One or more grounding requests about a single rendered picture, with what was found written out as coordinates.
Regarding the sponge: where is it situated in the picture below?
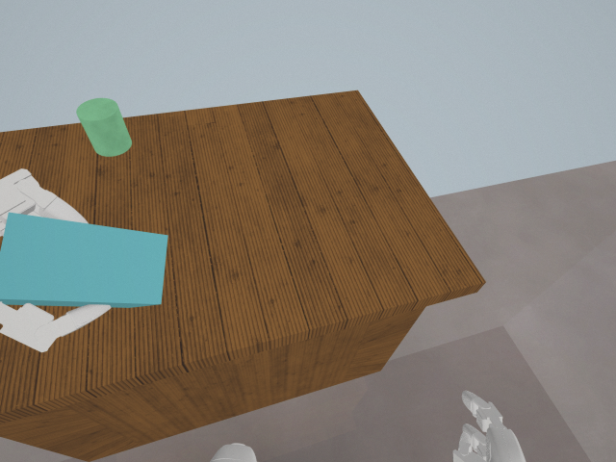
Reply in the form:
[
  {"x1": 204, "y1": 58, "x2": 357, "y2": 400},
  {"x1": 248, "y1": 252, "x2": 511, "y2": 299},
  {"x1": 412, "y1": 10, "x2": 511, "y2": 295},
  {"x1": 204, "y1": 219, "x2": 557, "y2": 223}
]
[{"x1": 0, "y1": 213, "x2": 168, "y2": 308}]

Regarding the table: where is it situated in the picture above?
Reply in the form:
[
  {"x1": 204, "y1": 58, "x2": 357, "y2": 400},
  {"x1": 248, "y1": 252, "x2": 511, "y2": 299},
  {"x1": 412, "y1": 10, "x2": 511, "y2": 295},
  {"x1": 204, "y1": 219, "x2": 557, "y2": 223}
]
[{"x1": 0, "y1": 90, "x2": 486, "y2": 462}]

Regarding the robot right hand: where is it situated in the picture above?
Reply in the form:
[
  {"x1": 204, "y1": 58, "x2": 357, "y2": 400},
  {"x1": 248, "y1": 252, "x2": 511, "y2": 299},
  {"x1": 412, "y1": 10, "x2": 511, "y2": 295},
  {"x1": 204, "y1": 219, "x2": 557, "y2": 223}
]
[{"x1": 453, "y1": 391, "x2": 526, "y2": 462}]

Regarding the robot left hand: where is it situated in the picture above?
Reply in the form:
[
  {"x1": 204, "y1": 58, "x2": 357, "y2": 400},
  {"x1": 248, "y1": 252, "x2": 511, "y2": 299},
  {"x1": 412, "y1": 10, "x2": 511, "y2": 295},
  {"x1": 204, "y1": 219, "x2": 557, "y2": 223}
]
[{"x1": 0, "y1": 168, "x2": 111, "y2": 352}]

